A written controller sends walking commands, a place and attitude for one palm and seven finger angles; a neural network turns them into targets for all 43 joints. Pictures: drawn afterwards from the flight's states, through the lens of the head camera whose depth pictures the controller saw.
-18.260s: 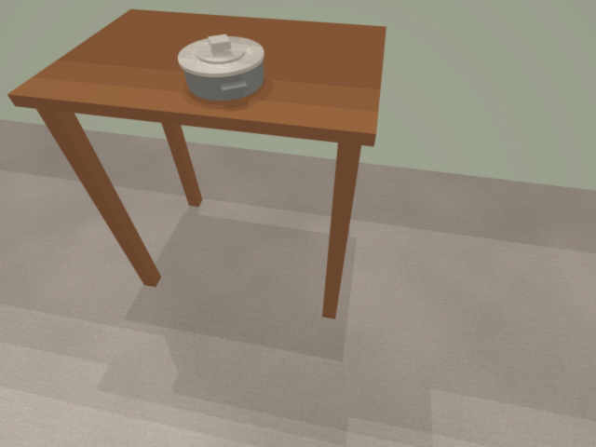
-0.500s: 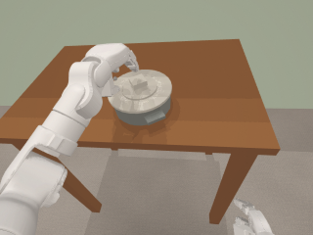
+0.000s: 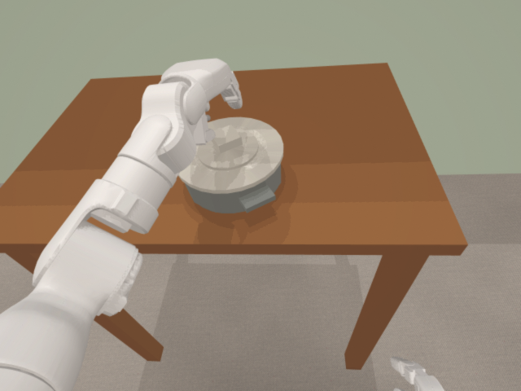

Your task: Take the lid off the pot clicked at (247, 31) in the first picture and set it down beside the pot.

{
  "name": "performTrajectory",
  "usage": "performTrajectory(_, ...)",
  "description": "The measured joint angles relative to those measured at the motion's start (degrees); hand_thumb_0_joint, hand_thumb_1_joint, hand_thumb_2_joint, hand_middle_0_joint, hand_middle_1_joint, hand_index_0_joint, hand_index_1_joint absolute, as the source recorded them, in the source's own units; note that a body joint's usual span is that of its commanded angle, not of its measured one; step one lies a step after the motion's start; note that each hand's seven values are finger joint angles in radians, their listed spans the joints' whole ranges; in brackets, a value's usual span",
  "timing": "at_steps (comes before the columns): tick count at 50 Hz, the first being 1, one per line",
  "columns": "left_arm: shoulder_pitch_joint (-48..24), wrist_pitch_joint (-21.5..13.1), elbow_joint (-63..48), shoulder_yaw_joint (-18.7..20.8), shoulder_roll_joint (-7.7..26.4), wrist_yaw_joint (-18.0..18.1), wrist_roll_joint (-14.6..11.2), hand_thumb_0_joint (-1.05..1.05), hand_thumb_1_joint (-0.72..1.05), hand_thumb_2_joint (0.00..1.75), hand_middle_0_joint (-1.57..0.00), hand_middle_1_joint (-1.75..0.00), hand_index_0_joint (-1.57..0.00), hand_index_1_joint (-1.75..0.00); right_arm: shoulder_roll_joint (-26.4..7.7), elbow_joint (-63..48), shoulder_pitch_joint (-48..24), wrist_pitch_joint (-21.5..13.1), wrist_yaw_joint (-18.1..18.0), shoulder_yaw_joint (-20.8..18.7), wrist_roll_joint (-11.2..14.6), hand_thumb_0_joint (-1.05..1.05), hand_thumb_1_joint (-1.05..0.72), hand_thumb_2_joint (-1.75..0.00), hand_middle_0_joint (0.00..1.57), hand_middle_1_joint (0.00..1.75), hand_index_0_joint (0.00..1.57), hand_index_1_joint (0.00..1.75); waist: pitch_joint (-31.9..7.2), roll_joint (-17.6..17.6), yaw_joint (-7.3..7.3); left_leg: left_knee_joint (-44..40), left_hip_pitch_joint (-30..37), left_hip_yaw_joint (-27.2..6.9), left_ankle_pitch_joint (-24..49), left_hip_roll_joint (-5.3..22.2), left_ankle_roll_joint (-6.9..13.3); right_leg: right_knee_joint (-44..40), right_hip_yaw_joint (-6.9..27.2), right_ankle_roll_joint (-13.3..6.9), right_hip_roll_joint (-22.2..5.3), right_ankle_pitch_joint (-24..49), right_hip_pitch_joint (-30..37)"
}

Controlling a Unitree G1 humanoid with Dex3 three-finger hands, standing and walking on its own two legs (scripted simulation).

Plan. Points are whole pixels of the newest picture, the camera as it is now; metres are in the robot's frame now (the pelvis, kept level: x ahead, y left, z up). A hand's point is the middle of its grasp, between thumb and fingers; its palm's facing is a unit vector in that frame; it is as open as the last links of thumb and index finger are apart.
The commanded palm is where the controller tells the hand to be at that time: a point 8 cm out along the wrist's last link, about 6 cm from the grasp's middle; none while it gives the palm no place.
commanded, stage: move the open hand above the knob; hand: left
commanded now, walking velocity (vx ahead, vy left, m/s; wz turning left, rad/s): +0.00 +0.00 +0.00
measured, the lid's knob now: (225, 138) +0.48 +0.07 +0.15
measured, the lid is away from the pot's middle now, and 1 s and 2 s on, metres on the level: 0.00 0.00 0.00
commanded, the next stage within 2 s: lower the open fingers around the knob in 0.58 s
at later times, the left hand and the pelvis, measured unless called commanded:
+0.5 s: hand (212, 115) +0.45 +0.07 +0.22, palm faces -0.13 -0.07 -0.99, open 9.9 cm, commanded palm +0.42 +0.08 +0.28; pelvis +0.01 +0.02 +0.00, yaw +1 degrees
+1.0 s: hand (220, 129) +0.44 +0.06 +0.20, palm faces -0.20 -0.07 -0.98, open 9.9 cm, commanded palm +0.42 +0.08 +0.26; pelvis +0.01 +0.01 +0.00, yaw +1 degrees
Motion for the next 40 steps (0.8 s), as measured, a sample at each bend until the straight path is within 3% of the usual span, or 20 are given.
performTrajectory(12, -1.59, -0.27, -0.11, -2.59, -1.82, 1.59, -0.43, 0.00, -0.33, 1.58, -0.88, -0.08, -0.88, -0.09, 0.41, 0.66, 0.70, -1.45, 0.83, -0.44, -0.03, 0.01, -0.91, -0.90, 0.19, 0.30, 0.19, 0.29, -0.30, -0.45, 0.52, 0.25, -0.66, -0.32, -0.17, -1.04, 0.99, 0.23, -0.23, 0.94, -1.05, -0.30, -0.43)
performTrajectory(24, -0.90, -0.59, -1.89, -2.97, -4.54, 4.25, -0.96, 0.00, -0.33, 1.58, -0.88, -0.08, -0.88, -0.09, 1.28, 0.30, -0.96, -0.14, 2.12, 0.08, -0.08, 0.01, -0.91, -0.90, 0.19, 0.30, 0.19, 0.29, -0.81, -0.13, 1.09, -0.48, 0.11, -0.28, -0.14, -1.61, 1.58, -0.39, -0.07, 1.45, -1.55, -0.31, 0.31)
performTrajectory(33, 0.25, -0.11, -4.02, -3.96, -4.52, 4.91, -1.00, 0.00, -0.33, 1.58, -0.88, -0.08, -0.88, -0.09, 1.36, -0.01, -2.06, 1.00, 2.44, 0.27, 0.02, 0.01, -0.91, -0.90, 0.19, 0.30, 0.19, 0.29, -0.70, -0.05, 1.68, -0.89, 0.73, -0.61, -0.01, -1.61, 1.49, -0.87, -0.35, 1.40, -1.54, -0.26, 1.05)
performTrajectory(40, 0.55, -0.01, -4.62, -4.79, -4.07, 3.43, -1.95, 0.00, -0.33, 1.58, -0.89, -0.08, -0.88, -0.09, 1.04, -0.37, -2.55, 1.45, 2.25, 0.25, 0.08, 0.01, -0.91, -0.90, 0.19, 0.30, 0.19, 0.29, -0.38, -0.16, 1.55, -1.02, 0.90, -1.11, 0.11, -1.49, 1.19, -1.09, -0.84, 1.16, -1.43, -0.27, 1.39)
